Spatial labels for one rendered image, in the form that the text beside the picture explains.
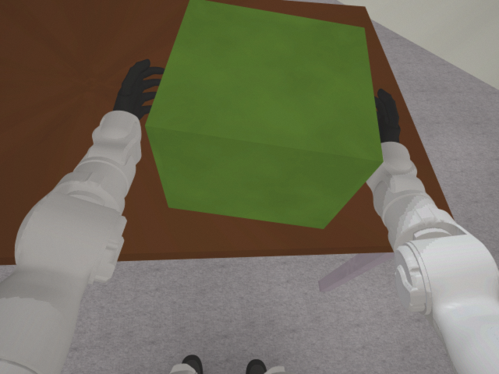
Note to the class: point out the right robot upper arm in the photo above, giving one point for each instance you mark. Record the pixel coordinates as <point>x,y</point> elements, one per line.
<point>452,282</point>

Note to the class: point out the robot left foot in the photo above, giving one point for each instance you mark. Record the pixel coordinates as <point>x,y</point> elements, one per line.
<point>194,362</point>

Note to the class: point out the carton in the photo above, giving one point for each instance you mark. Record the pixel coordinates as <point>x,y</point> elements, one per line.
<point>264,115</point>

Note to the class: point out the right robot hand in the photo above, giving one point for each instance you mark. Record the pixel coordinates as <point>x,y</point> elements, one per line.
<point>387,117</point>

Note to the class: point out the table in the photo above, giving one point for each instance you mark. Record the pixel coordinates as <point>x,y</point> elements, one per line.
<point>62,64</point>

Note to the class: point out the left robot hand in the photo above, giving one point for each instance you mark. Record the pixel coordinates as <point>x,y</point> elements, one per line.
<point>131,97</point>

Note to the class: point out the robot right forearm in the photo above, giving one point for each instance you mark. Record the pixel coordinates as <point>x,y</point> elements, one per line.
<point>400,199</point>

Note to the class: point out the robot left forearm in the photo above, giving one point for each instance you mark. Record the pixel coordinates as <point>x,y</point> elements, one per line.
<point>105,173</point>

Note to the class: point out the left robot upper arm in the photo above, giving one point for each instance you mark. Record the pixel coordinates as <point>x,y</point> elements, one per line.
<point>70,244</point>

